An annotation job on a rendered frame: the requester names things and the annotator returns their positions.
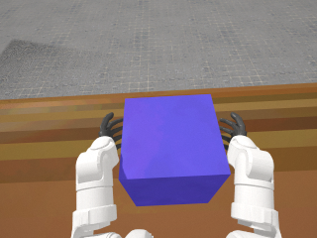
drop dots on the carton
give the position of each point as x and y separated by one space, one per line
172 150

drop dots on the robot left hand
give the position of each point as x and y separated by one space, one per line
105 128

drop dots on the left robot forearm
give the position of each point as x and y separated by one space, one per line
95 207

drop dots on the right robot forearm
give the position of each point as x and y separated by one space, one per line
253 204

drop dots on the robot right hand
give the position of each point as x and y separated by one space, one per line
239 128

